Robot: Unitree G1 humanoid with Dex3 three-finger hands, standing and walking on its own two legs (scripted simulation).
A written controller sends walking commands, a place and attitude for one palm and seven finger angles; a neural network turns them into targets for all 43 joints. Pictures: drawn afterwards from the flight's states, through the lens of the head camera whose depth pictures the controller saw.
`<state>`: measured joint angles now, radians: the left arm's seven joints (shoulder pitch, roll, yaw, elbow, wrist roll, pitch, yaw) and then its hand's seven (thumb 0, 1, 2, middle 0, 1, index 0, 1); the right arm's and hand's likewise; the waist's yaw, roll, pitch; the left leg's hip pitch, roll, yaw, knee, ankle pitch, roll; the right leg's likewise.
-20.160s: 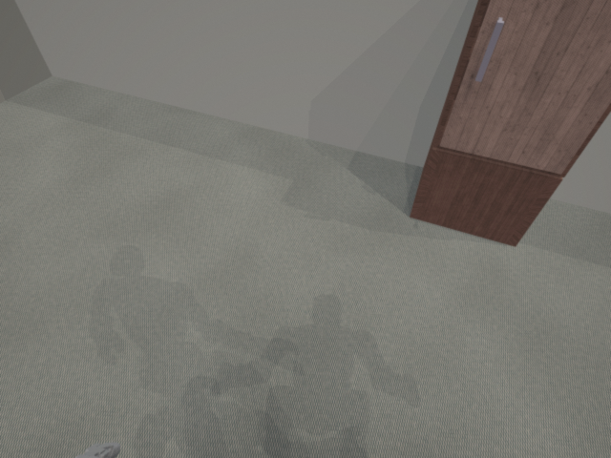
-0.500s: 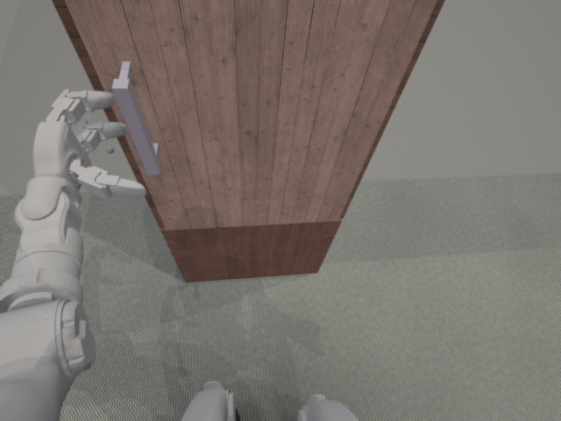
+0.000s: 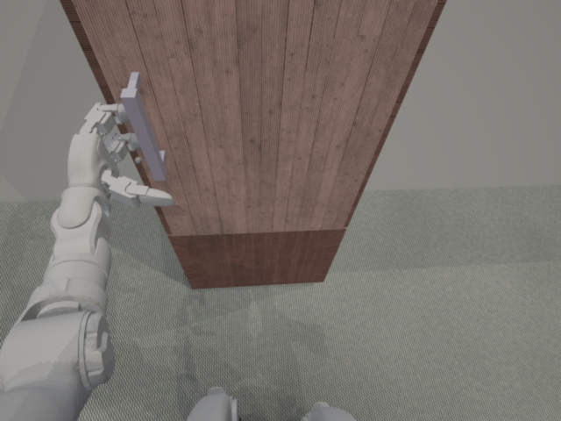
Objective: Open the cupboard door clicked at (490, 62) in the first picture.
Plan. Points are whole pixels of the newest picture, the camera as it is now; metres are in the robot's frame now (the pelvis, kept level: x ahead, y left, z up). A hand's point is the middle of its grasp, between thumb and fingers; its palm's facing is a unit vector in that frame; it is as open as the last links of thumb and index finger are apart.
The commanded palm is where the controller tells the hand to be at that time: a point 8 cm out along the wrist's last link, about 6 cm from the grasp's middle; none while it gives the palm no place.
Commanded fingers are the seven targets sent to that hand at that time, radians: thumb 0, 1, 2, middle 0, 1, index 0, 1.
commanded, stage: slide the fingers in behind the handle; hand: left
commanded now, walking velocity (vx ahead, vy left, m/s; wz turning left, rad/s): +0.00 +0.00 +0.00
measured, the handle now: (148, 131) +0.52 +0.19 +0.09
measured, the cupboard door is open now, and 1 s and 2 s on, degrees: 0 0 10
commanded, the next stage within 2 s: close the thumb around the handle in 0.68 s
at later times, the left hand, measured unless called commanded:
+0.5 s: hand (155, 156) +0.47 +0.17 +0.09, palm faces +0.06 -1.00 -0.01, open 14.0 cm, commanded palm +0.44 +0.22 +0.08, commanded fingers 0.00 -0.50 0.30 -0.30 -1.20 -0.30 -1.20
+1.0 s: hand (158, 158) +0.47 +0.17 +0.09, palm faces +0.05 -1.00 -0.02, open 12.7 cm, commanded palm +0.44 +0.21 +0.08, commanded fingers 0.00 0.17 0.59 -0.35 -1.27 -0.35 -1.27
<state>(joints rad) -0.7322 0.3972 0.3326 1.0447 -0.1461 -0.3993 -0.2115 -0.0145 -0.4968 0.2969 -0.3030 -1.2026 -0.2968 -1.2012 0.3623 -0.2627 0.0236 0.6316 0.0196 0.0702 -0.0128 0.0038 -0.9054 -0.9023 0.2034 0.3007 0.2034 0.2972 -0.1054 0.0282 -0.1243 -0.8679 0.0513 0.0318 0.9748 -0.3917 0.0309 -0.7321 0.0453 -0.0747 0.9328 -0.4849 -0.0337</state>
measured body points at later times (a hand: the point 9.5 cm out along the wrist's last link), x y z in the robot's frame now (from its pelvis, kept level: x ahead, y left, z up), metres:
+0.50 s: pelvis +0.00 +0.00 +0.00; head +0.08 +0.01 +0.44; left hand +0.46 +0.23 +0.09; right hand +0.02 -0.27 -0.12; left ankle +0.04 +0.10 -0.68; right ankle -0.02 -0.10 -0.68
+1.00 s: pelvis +0.00 +0.00 +0.00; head +0.08 +0.01 +0.44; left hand +0.46 +0.22 +0.09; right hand +0.04 -0.26 -0.12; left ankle +0.04 +0.10 -0.68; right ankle -0.02 -0.10 -0.68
